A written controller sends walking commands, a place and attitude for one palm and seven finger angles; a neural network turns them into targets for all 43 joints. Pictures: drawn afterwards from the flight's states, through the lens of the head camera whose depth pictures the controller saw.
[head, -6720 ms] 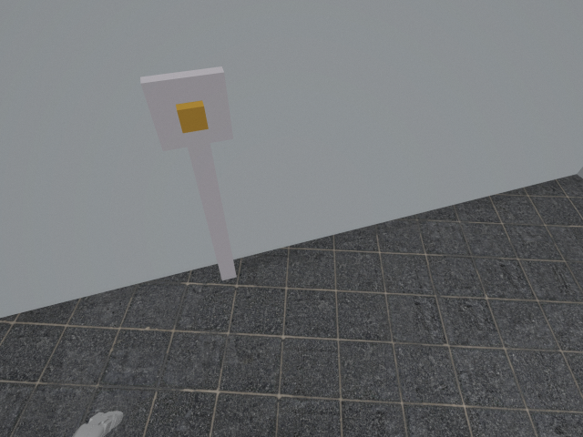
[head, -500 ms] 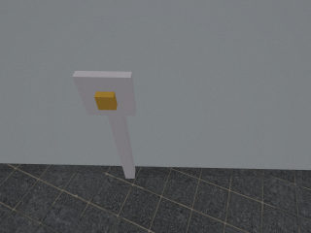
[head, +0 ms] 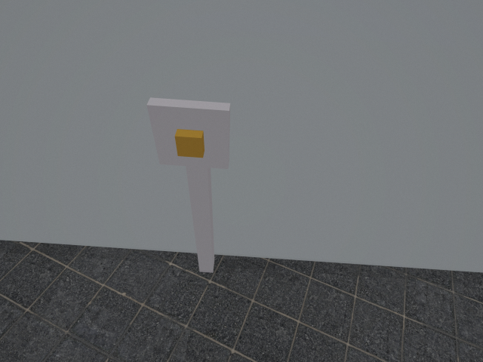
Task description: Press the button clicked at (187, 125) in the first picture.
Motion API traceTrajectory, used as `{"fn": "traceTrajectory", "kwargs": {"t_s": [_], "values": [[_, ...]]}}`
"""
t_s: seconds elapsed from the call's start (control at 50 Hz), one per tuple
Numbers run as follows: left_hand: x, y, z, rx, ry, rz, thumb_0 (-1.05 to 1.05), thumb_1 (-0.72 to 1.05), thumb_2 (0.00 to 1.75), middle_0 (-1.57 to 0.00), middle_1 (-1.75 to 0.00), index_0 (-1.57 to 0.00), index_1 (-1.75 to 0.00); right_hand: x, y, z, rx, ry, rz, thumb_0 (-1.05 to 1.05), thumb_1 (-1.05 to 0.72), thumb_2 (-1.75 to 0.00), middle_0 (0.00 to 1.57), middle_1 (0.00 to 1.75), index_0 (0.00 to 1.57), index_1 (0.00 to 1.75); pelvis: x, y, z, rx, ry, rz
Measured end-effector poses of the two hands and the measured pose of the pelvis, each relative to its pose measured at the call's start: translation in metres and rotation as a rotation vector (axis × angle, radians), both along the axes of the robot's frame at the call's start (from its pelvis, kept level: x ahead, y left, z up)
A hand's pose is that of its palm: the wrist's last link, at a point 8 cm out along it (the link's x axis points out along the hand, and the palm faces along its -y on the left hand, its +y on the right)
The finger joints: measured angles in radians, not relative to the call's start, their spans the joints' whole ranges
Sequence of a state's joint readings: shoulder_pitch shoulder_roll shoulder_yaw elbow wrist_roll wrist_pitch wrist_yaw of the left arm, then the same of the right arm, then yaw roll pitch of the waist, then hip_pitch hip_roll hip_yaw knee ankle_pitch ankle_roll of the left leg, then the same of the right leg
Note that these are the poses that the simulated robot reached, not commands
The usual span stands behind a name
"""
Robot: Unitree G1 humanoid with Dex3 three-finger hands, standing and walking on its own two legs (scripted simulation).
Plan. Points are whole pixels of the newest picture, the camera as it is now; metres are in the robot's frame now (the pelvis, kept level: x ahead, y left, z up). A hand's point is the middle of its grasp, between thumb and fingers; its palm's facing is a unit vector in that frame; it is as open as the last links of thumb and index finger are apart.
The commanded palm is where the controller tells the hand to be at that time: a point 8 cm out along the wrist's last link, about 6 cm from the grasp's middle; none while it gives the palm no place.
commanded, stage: come to a stop and stand still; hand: left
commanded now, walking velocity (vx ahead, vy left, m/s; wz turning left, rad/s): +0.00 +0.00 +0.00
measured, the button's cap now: (190, 142) +0.57 +0.16 +0.02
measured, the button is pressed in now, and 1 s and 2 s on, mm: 0 0 0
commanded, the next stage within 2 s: look again from close up in 0.48 s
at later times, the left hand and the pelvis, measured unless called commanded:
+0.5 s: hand out of the picture -0.05 +0.26 -0.15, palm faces +0.03 -0.96 -0.29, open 7.4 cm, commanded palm none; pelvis -0.04 +0.03 +0.01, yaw +1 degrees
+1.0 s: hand out of the picture +0.00 +0.19 -0.16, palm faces +0.00 -0.98 -0.22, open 7.4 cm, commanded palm none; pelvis -0.02 +0.00 +0.02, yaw +1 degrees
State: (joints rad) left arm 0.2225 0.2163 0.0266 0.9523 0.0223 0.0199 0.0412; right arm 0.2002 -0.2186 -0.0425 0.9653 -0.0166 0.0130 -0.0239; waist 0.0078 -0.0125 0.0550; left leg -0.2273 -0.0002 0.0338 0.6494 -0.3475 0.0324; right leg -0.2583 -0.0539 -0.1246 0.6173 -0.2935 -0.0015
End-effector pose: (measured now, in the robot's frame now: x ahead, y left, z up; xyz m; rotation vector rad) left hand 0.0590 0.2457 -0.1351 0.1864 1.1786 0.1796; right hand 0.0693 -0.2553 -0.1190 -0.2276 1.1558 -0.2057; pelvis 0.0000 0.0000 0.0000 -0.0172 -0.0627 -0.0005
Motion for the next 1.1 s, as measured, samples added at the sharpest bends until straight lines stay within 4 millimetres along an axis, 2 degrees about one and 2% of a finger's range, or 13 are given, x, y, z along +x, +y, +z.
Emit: {"fn": "traceTrajectory", "kwargs": {"t_s": [0.14, 0.32, 0.46, 0.58, 0.74, 0.9, 1.1], "values": [[-0.013, 0.031, 0.013, 0.008, -0.042, -0.024, 0.01, 0.90, 0.90, -0.21, -0.30, -0.20, -0.30, -0.006, 0.010, 0.021, -0.023, -0.086, 0.049, 0.01, -0.90, -0.90, 0.20, 0.30, 0.20, 0.30, -0.024, 0.019, 0.008, 0.001, -0.004, -0.007], [-0.066, 0.061, 0.020, 0.057, 0.044, 0.006, 0.01, 0.90, 0.90, -0.20, -0.30, -0.20, -0.30, -0.036, 0.013, 0.017, -0.020, -0.012, 0.068, 0.01, -0.90, -0.90, 0.21, 0.30, 0.21, 0.30, -0.041, 0.029, 0.013, 0.004, 0.002, 0.012], [-0.106, 0.060, 0.018, 0.058, 0.142, 0.032, 0.01, 0.90, 0.90, -0.20, -0.30, -0.20, -0.30, -0.058, 0.011, 0.010, -0.008, 0.065, 0.061, 0.01, -0.90, -0.90, 0.21, 0.30, 0.21, 0.30, -0.044, 0.028, 0.014, 0.009, 0.002, 0.021], [-0.120, 0.044, 0.015, 0.033, 0.192, 0.033, 0.01, 0.90, 0.90, -0.20, -0.30, -0.20, -0.30, -0.068, 0.009, 0.006, 0.005, 0.109, 0.048, 0.01, -0.90, -0.90, 0.21, 0.30, 0.21, 0.30, -0.043, 0.023, 0.015, 0.011, 0.009, 0.021], [-0.109, 0.019, 0.010, -0.004, 0.194, 0.019, 0.01, 0.90, 0.90, -0.21, -0.30, -0.20, -0.30, -0.072, 0.008, 0.003, 0.024, 0.142, 0.032, 0.01, -0.90, -0.90, 0.20, 0.30, 0.21, 0.30, -0.037, 0.015, 0.016, 0.019, 0.020, 0.020], [-0.080, 0.001, 0.010, -0.018, 0.162, 0.002, 0.01, 0.90, 0.90, -0.21, -0.30, -0.20, -0.30, -0.067, 0.009, 0.000, 0.048, 0.163, 0.018, 0.01, -0.90, -0.90, 0.20, 0.30, 0.21, 0.30, -0.024, 0.006, 0.017, 0.020, 0.035, 0.018], [-0.044, -0.011, 0.012, -0.023, 0.126, -0.019, 0.01, 0.90, 0.90, -0.21, -0.30, -0.20, -0.30, -0.055, 0.013, -0.002, 0.074, 0.173, 0.005, 0.01, -0.90, -0.90, 0.20, 0.30, 0.21, 0.30, -0.008, -0.001, 0.019, 0.018, 0.037, 0.011]]}}
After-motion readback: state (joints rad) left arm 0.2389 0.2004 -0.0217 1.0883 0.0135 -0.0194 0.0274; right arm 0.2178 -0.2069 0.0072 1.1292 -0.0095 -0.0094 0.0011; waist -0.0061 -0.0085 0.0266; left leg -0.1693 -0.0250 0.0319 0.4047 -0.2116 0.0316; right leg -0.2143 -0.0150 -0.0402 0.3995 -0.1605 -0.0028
